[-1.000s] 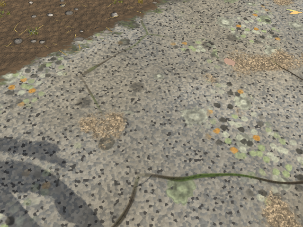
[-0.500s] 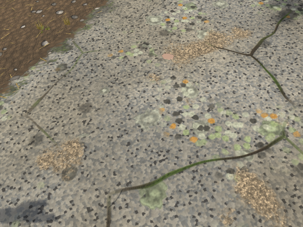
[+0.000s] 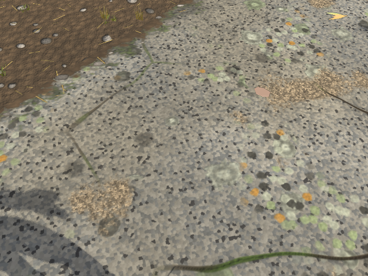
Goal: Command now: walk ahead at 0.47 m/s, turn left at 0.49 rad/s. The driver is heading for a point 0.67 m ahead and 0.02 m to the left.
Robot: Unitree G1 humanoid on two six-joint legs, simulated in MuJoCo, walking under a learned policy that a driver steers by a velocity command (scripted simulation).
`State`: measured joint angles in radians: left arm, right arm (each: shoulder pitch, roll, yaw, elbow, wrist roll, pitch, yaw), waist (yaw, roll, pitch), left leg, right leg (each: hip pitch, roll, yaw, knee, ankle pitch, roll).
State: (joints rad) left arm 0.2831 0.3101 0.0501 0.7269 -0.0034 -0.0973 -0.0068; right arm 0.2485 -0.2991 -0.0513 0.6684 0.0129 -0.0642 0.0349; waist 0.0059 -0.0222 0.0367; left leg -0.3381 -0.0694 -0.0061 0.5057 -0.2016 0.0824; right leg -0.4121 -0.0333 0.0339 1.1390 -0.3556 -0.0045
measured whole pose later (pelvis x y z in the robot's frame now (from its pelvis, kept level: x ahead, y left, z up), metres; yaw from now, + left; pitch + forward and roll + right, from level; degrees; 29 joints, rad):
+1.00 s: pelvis +0.51 +0.11 +0.00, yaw +14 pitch +1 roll -1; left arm 0.30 0.32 0.05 0.81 -0.01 -0.03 0.02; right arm 0.12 -0.26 -0.03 0.69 -0.01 -0.07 0.03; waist 0.02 -0.03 0.06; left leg -0.35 -0.01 0.02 0.46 -0.13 0.04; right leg -0.41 -0.02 0.05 1.07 -0.49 0.05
